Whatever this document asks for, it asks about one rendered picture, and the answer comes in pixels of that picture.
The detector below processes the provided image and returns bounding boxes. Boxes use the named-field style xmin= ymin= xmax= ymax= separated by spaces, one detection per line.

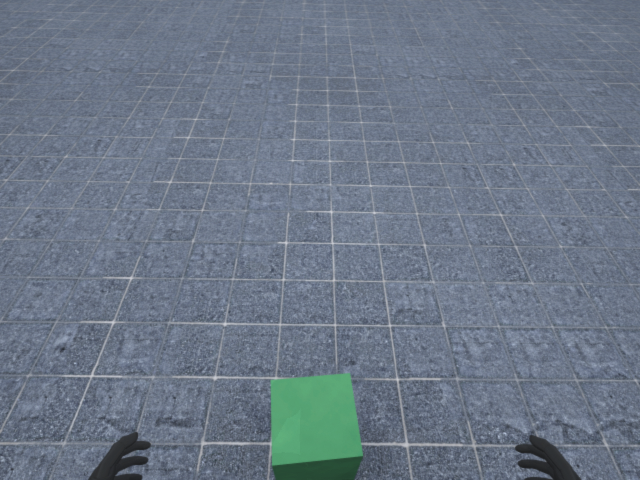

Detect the carton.
xmin=271 ymin=373 xmax=363 ymax=480

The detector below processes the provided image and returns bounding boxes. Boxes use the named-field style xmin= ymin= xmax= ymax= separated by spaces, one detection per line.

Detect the robot left hand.
xmin=88 ymin=432 xmax=151 ymax=480

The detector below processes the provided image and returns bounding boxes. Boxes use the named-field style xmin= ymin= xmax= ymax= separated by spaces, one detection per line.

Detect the robot right hand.
xmin=515 ymin=435 xmax=581 ymax=480

